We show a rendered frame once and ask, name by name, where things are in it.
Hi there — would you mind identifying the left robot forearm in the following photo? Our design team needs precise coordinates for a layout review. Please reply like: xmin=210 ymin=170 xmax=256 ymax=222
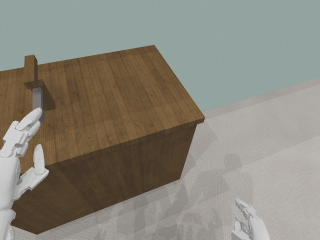
xmin=0 ymin=209 xmax=16 ymax=240

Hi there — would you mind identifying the counter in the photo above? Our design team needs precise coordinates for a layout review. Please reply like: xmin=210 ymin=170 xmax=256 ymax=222
xmin=0 ymin=45 xmax=205 ymax=235

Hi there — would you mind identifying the robot left hand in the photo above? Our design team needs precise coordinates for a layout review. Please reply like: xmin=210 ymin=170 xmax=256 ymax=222
xmin=0 ymin=107 xmax=49 ymax=210

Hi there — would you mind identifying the robot right hand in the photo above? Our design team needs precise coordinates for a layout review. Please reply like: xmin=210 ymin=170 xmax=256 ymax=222
xmin=231 ymin=198 xmax=271 ymax=240

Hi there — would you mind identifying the tap lever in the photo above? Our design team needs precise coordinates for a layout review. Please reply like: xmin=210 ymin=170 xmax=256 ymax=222
xmin=30 ymin=87 xmax=46 ymax=123

